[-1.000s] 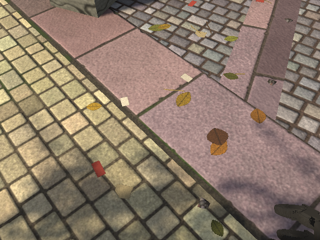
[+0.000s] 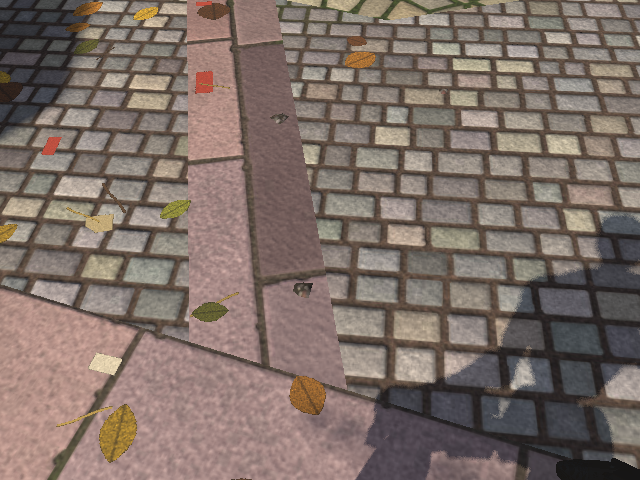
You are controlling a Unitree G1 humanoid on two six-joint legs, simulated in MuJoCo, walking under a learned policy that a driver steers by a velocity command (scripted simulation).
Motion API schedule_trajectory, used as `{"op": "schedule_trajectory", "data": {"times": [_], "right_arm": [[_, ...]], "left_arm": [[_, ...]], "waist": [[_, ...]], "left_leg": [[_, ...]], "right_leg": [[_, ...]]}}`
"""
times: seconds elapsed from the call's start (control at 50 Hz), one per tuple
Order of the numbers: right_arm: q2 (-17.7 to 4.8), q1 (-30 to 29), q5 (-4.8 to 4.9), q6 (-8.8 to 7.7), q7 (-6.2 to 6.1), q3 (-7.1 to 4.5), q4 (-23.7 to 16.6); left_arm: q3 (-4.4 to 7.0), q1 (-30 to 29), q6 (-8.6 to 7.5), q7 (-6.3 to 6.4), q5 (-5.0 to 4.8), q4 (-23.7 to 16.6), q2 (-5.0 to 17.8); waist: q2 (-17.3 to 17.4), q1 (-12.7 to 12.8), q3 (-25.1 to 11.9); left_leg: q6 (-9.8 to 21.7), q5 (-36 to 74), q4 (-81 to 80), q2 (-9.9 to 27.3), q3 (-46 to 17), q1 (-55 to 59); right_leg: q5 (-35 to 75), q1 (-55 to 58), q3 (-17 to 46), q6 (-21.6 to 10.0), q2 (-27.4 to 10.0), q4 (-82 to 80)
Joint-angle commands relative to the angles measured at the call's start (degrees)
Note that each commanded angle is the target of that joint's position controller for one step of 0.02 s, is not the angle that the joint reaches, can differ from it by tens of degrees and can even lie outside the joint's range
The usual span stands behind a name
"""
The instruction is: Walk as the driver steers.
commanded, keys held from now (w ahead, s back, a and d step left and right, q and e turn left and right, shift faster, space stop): w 1.00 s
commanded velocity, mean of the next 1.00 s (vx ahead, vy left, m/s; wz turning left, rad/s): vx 0.50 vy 0.00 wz -0.03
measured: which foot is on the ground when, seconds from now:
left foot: up 0.00-0.06, down 0.08-0.62, up 0.64-1.00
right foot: down 0.00-0.10, up 0.12-0.58, down 0.60-1.00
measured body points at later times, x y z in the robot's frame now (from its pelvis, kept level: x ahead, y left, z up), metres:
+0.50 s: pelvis +0.28 +0.03 +0.00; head +0.31 +0.03 +0.45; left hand +0.50 +0.26 -0.08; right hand +0.28 -0.26 -0.12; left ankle +0.18 +0.13 -0.74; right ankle +0.46 -0.13 -0.70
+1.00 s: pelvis +0.55 -0.01 +0.01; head +0.58 -0.01 +0.45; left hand +0.57 +0.27 -0.12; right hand +0.75 -0.25 -0.09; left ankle +0.74 +0.15 -0.69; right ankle +0.47 -0.11 -0.74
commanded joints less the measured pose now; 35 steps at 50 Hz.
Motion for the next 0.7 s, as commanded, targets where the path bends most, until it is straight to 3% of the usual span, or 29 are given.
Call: {"op": "schedule_trajectory", "data": {"times": [0.02,0.04,0.06,0.08,0.1,0.12,0.14,0.16,0.18,0.2,0.24,0.28,0.4,0.48,0.54,0.56,0.58,0.6,0.62,0.64,0.66,0.68,0.7], "right_arm": [[-6.28,-4.87,0.10,-1.43,0.51,-1.80,-5.45],[-7.08,-1.66,0.01,-1.54,0.37,-2.28,-4.76],[-8.91,5.02,-0.22,-1.61,0.01,-3.33,-2.88],[-12.04,14.69,-0.86,-1.66,-0.39,-4.23,-1.43],[-17.00,20.83,-1.22,-1.12,-0.48,-5.67,0.12],[-12.40,22.81,0.23,-0.80,-0.13,-4.55,1.01],[-9.67,18.92,0.54,-0.55,-0.43,-3.61,0.59],[-8.55,14.86,0.03,-0.19,-0.63,-3.11,-0.15],[-7.29,12.11,-0.45,0.00,-0.55,-2.56,-0.34],[-6.24,10.51,-0.97,-0.20,-0.52,-2.11,-0.55],[-6.22,9.69,-0.71,-0.65,-0.41,-2.10,-0.18],[-7.66,10.24,-0.40,-1.00,-0.63,-2.51,0.69],[-9.64,14.69,0.47,-0.10,-1.48,-2.96,3.48],[-10.41,18.55,0.88,1.04,-1.68,-3.21,5.80],[-11.43,18.43,1.06,2.03,-2.15,-3.69,6.69],[-11.96,17.42,1.12,2.29,-2.32,-3.82,6.63],[-11.31,16.71,1.06,2.57,-2.45,-3.51,6.53],[-8.93,16.57,0.12,2.47,-2.61,-2.42,5.44],[-2.73,23.16,-0.41,1.27,-2.21,-0.36,3.77],[-5.18,21.86,0.19,-0.01,-1.77,-0.75,4.85],[-9.50,16.66,1.74,-0.71,-1.29,-2.02,3.36],[-9.27,12.70,1.85,-0.95,-1.25,-1.92,2.41],[-8.60,10.89,0.98,-0.78,-1.38,-1.99,2.13]], "left_arm": [[2.79,2.27,0.21,0.50,-0.11,-1.13,9.88],[2.83,1.32,0.46,0.58,-0.16,-1.16,10.12],[2.42,0.78,0.65,0.64,0.05,-1.30,9.24],[1.38,0.25,0.63,0.80,0.93,-2.54,7.04],[-0.09,8.06,-0.45,0.60,0.37,-3.11,2.28],[0.13,6.28,-1.31,0.38,-0.11,-2.73,4.83],[1.24,0.29,-1.60,0.10,-1.27,-3.87,8.72],[1.09,-3.83,-1.69,0.13,-1.02,-4.98,8.56],[1.16,-5.86,-1.64,0.14,-0.12,-5.43,7.96],[1.37,-5.08,-1.32,0.18,0.32,-5.14,7.28],[1.05,-2.43,-0.53,0.20,0.28,-4.08,5.11],[0.77,-4.12,-0.20,0.42,0.64,-4.67,4.16],[-0.22,-15.47,-1.34,-0.47,0.51,-7.17,1.83],[-0.16,-21.32,-1.92,-1.66,-0.09,-9.28,2.38],[0.36,-20.45,-2.24,-2.31,0.03,-9.68,3.86],[0.94,-17.11,-2.31,-2.23,0.23,-8.88,4.98],[2.15,-9.72,-2.29,-1.87,0.49,-6.65,7.03],[3.37,0.20,-2.12,-1.27,0.95,-4.45,10.37],[4.74,5.59,-1.75,-0.93,1.60,-3.48,16.57],[3.63,7.19,-1.45,-1.01,0.61,-3.07,12.09],[2.53,3.02,-1.39,-0.90,0.35,-3.29,9.49],[2.01,-0.86,-1.26,-0.79,0.41,-3.77,8.08],[1.51,-4.07,-1.25,-1.00,0.75,-3.83,6.61]], "waist": [[-7.63,-0.72,1.73],[-8.09,-2.81,0.01],[-7.23,-6.21,-4.65],[-4.16,-10.39,-13.16],[10.48,-8.97,-21.97],[12.01,-10.65,-22.58],[6.55,-10.86,-12.90],[2.16,-9.58,-7.47],[0.49,-8.07,-3.07],[1.57,-6.14,-1.66],[3.13,-4.34,-1.73],[2.29,-4.10,-0.74],[0.92,-8.02,1.28],[1.16,-9.72,2.87],[2.18,-7.77,1.94],[2.69,-5.51,-0.16],[1.90,-1.58,-4.92],[-0.64,2.46,-12.99],[-14.34,0.68,-21.46],[-16.22,2.18,-24.84],[-12.04,1.86,-14.94],[-8.34,0.47,-9.16],[-5.98,-1.26,-4.79]], "left_leg": [[2.43,-5.56,-2.60,-1.06,0.76,1.28],[3.58,-6.94,-3.95,-2.47,2.25,6.38],[5.34,-5.33,-4.79,-3.32,3.31,16.37],[9.10,-1.43,-1.73,4.04,-3.95,32.61],[18.71,-10.99,-4.38,17.17,-28.61,55.02],[19.47,-23.10,-12.41,18.98,-41.03,56.81],[16.40,-28.38,-13.77,17.29,-33.78,49.64],[14.60,-25.79,-14.92,15.09,-27.13,41.36],[14.22,-20.87,-16.89,12.85,-22.43,33.90],[13.65,-16.39,-18.52,11.02,-19.07,29.08],[14.13,-10.29,-20.91,9.37,-14.54,24.80],[14.85,-4.71,-22.59,9.17,-10.96,23.60],[12.16,-0.27,-23.32,6.38,-2.72,25.40],[11.69,-0.46,-21.05,9.31,-3.87,31.73],[10.25,6.73,-16.67,11.30,-4.61,36.60],[9.46,15.10,-12.56,10.62,-3.70,36.93],[8.09,22.29,-3.87,8.07,-1.41,35.20],[6.08,15.02,10.08,5.33,0.75,26.32],[1.66,-12.69,33.05,-4.24,3.34,2.30],[1.65,-36.12,40.97,-5.72,-4.23,-6.03],[2.29,-33.36,44.00,-2.15,-4.50,-11.21],[2.56,-28.05,41.70,0.73,-2.65,-10.86],[2.19,-24.31,37.90,2.47,-1.72,-9.04]], "right_leg": [[24.58,1.75,9.85,-7.69,-17.99,-0.65],[32.40,2.00,8.96,-6.76,-17.05,2.94],[40.08,0.75,6.55,-5.34,-14.12,10.77],[33.38,-7.57,3.84,-3.14,-10.96,25.04],[5.52,-30.06,-0.83,1.90,-1.64,47.56],[-14.66,-39.37,4.39,2.09,-1.04,54.01],[-10.95,-44.05,4.11,1.69,-4.68,56.85],[-5.90,-43.53,1.60,1.48,-7.63,54.80],[-2.62,-42.04,0.50,1.68,-9.33,50.85],[-0.09,-38.69,0.61,1.85,-10.98,47.89],[1.73,-34.80,-0.35,2.68,-11.64,44.84],[5.23,-36.11,-1.06,3.79,-12.17,40.52],[22.94,-33.83,-3.54,4.34,-10.47,19.55],[22.11,-34.55,-3.67,3.10,-9.08,13.39],[15.70,-31.77,-4.09,0.87,-7.91,10.64],[14.34,-26.40,-5.47,-0.19,-6.43,9.53],[15.44,-15.63,-7.03,-1.87,-4.92,8.06],[18.06,1.18,-1.38,-4.94,-10.72,11.06],[10.62,23.95,24.47,-14.33,-25.42,9.02],[3.15,25.69,37.57,-16.29,-27.85,1.34],[-0.03,18.53,29.45,-13.27,-25.85,0.02],[2.37,10.06,22.10,-11.42,-23.33,-1.24],[6.56,2.29,17.21,-10.60,-21.02,-3.39]]}}
Velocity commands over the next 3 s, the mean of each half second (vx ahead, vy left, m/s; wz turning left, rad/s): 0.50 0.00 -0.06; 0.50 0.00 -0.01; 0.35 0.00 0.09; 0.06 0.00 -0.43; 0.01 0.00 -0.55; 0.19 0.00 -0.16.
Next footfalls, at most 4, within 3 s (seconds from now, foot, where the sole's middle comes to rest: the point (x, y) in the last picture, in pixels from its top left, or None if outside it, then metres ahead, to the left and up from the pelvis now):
0.08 left None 0.22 0.13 -0.77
0.60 right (420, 470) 0.51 -0.11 -0.78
1.12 left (314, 337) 0.80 0.13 -0.78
1.58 right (402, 285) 0.96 -0.08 -0.78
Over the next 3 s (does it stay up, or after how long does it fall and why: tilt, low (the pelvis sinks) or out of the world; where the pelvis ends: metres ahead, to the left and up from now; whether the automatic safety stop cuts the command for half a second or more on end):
stays up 0.92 0.01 0.00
